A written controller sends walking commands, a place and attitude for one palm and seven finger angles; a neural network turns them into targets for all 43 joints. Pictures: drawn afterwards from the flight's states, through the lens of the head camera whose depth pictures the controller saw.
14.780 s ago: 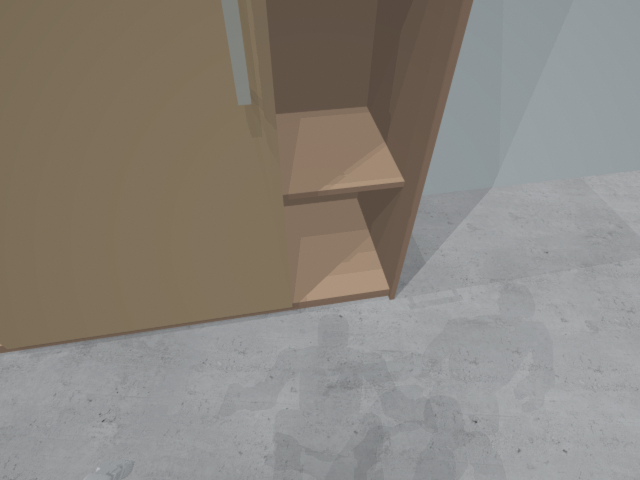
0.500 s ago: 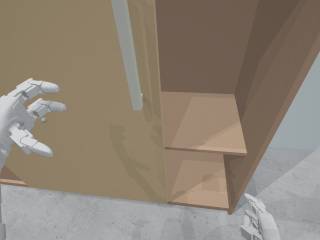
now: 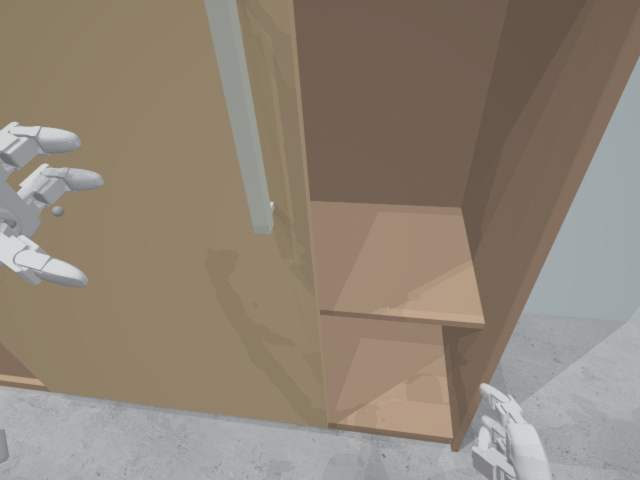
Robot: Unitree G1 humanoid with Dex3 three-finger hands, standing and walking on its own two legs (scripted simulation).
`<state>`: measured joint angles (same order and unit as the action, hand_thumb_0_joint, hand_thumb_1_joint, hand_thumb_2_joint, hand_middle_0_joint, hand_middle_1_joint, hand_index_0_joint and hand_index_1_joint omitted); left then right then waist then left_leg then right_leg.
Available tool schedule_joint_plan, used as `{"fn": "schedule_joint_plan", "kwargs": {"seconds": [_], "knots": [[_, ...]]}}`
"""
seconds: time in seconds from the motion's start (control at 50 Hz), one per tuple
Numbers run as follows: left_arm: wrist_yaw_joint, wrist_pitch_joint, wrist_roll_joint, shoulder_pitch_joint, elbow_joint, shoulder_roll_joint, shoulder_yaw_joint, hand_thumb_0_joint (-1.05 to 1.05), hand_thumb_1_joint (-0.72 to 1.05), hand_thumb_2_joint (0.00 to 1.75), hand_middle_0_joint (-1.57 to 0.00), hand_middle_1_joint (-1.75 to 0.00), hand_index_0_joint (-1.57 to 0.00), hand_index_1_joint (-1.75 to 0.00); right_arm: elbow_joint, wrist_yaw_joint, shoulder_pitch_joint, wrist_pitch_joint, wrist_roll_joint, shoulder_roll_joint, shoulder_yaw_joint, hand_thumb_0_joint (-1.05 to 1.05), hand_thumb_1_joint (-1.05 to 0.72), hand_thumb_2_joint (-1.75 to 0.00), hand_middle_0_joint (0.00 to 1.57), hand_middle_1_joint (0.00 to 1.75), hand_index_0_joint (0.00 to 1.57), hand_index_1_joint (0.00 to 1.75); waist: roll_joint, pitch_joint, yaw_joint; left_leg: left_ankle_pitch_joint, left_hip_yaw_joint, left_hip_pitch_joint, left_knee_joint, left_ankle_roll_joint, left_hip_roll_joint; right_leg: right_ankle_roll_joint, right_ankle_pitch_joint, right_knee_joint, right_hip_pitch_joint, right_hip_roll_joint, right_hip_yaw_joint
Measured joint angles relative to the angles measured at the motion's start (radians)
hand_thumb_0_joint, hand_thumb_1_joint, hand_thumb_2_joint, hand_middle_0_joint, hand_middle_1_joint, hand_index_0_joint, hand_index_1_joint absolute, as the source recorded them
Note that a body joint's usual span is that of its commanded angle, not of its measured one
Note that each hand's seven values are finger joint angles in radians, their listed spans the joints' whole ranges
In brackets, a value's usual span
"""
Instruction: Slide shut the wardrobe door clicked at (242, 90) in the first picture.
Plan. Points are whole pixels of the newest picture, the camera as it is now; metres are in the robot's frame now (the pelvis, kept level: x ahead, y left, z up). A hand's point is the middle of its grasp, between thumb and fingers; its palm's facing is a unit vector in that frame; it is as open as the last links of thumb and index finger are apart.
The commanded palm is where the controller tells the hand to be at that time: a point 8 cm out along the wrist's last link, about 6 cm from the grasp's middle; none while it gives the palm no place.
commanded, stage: move the hooked fingers beside the handle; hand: left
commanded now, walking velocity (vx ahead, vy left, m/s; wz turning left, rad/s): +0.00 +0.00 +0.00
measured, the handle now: (249, 122) +0.47 +0.14 +0.27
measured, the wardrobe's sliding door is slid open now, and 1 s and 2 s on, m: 0.37 0.37 0.37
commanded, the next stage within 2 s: none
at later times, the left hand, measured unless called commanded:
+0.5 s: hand (118, 209) +0.33 +0.26 +0.23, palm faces +0.02 -0.99 -0.11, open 14.0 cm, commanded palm +0.29 +0.30 +0.24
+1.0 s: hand (172, 181) +0.38 +0.22 +0.23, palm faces -0.02 -1.00 -0.03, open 14.0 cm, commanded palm +0.36 +0.27 +0.24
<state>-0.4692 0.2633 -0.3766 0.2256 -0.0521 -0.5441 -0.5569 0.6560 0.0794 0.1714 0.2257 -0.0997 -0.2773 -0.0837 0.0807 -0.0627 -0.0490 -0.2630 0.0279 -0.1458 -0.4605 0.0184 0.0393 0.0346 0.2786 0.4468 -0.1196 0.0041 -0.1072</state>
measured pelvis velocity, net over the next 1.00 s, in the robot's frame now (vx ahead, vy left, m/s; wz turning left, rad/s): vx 0.00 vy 0.02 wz -0.02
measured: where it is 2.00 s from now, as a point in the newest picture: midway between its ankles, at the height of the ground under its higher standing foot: outside the picture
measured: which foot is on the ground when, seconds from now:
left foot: down 0.00-1.00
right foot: down 0.00-1.00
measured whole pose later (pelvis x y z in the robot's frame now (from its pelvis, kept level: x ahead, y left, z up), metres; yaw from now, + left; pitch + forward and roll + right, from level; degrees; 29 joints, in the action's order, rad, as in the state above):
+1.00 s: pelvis +0.00 +0.02 +0.00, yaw -1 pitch -1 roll +0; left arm -0.27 0.28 -0.25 0.56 -0.33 -0.40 -0.32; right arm 0.67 0.08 0.18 0.15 -0.09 -0.27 -0.08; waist 0.05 -0.02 -0.01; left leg -0.23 0.05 -0.16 -0.41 -0.01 0.01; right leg 0.01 0.25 0.42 -0.15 -0.02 -0.08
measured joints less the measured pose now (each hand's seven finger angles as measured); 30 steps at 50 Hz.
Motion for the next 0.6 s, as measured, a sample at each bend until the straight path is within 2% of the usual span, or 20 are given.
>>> {"fn": "schedule_joint_plan", "kwargs": {"seconds": [0.04, 0.08, 0.16, 0.24, 0.28, 0.32, 0.38, 0.44, 0.52, 0.6], "knots": [[0.013, 0.025, 0.021, 0.046, -0.078, -0.029, -0.004, -0.02, -0.50, 0.30, -0.31, -1.20, -0.31, -1.20, -0.004, -0.001, -0.002, -0.006, -0.006, -0.007, 0.001, 0.01, -0.91, -0.90, 0.20, 0.30, 0.20, 0.30, 0.003, 0.006, -0.001, 0.000, -0.004, -0.008, -0.006, 0.001, 0.000, 0.000, -0.001, 0.003, -0.006, 0.000, -0.003], [0.020, 0.052, 0.048, 0.082, -0.141, -0.045, 0.022, -0.01, -0.50, 0.30, -0.30, -1.20, -0.31, -1.20, -0.011, 0.000, -0.002, -0.011, -0.014, -0.020, 0.007, 0.01, -0.91, -0.90, 0.20, 0.30, 0.20, 0.30, 0.008, 0.022, -0.004, 0.005, -0.008, -0.022, -0.011, -0.001, -0.003, -0.001, -0.003, 0.008, -0.017, -0.004, -0.008], [0.005, 0.080, 0.078, 0.093, -0.135, -0.005, 0.113, -0.01, -0.51, 0.30, -0.30, -1.20, -0.30, -1.20, -0.019, 0.008, 0.001, -0.017, -0.021, -0.043, 0.018, 0.01, -0.91, -0.90, 0.20, 0.30, 0.20, 0.30, 0.017, 0.054, -0.010, 0.016, -0.012, -0.040, -0.009, -0.010, -0.015, -0.007, -0.010, 0.012, -0.035, -0.015, -0.012], [0.003, 0.014, 0.059, 0.070, -0.036, 0.069, 0.149, -0.02, -0.50, 0.30, -0.30, -1.20, -0.30, -1.20, -0.005, 0.014, -0.001, -0.010, -0.005, -0.026, 0.012, 0.01, -0.91, -0.90, 0.20, 0.30, 0.20, 0.30, 0.005, 0.053, 0.002, 0.018, -0.002, -0.028, 0.004, -0.016, -0.020, -0.012, -0.012, 0.006, -0.030, -0.020, -0.002], [0.021, -0.021, 0.047, 0.077, -0.021, 0.080, 0.135, -0.02, -0.50, 0.30, -0.30, -1.20, -0.30, -1.20, 0.002, 0.011, 0.000, -0.005, 0.003, -0.008, 0.006, 0.01, -0.91, -0.90, 0.20, 0.30, 0.20, 0.30, -0.004, 0.037, 0.013, 0.015, 0.006, -0.016, 0.011, -0.016, -0.019, -0.013, -0.011, 0.001, -0.022, -0.018, 0.006], [0.045, -0.029, 0.043, 0.110, -0.048, 0.071, 0.112, -0.02, -0.50, 0.30, -0.30, -1.20, -0.31, -1.20, 0.004, 0.006, 0.003, -0.005, 0.006, 0.008, 0.001, 0.01, -0.91, -0.90, 0.20, 0.30, 0.20, 0.30, -0.011, 0.023, 0.021, 0.013, 0.012, -0.007, 0.016, -0.015, -0.018, -0.013, -0.010, -0.001, -0.017, -0.017, 0.012], [0.079, 0.018, 0.060, 0.164, -0.122, 0.035, 0.085, -0.02, -0.50, 0.30, -0.31, -1.20, -0.31, -1.20, -0.005, -0.006, 0.004, -0.020, 0.000, 0.013, -0.003, 0.01, -0.91, -0.90, 0.20, 0.30, 0.20, 0.30, -0.009, 0.017, 0.027, 0.013, 0.019, -0.006, 0.021, -0.016, -0.018, -0.015, -0.012, -0.004, -0.019, -0.018, 0.019], [0.088, 0.084, 0.083, 0.175, -0.160, 0.013, 0.107, -0.01, -0.50, 0.30, -0.30, -1.20, -0.30, -1.20, -0.023, -0.013, 0.009, -0.041, -0.010, 0.000, 0.002, 0.01, -0.91, -0.90, 0.20, 0.30, 0.20, 0.30, 0.005, 0.022, 0.026, 0.019, 0.019, -0.018, 0.023, -0.021, -0.024, -0.019, -0.017, -0.005, -0.031, -0.023, 0.019], [0.077, 0.099, 0.089, 0.136, -0.112, 0.063, 0.165, -0.01, -0.50, 0.30, -0.30, -1.20, -0.30, -1.20, -0.023, -0.011, 0.013, -0.054, -0.010, -0.016, 0.011, 0.01, -0.91, -0.90, 0.20, 0.30, 0.20, 0.30, 0.010, 0.035, 0.013, 0.025, 0.015, -0.031, 0.023, -0.030, -0.034, -0.026, -0.020, -0.003, -0.042, -0.033, 0.015], [0.098, 0.033, 0.077, 0.120, -0.037, 0.128, 0.192, -0.02, -0.50, 0.30, -0.30, -1.20, -0.30, -1.20, -0.002, -0.001, 0.008, -0.045, 0.004, -0.004, 0.007, 0.01, -0.91, -0.90, 0.20, 0.30, 0.20, 0.30, -0.012, 0.041, 0.006, 0.023, 0.015, -0.020, 0.025, -0.031, -0.036, -0.028, -0.018, -0.005, -0.031, -0.035, 0.015]]}}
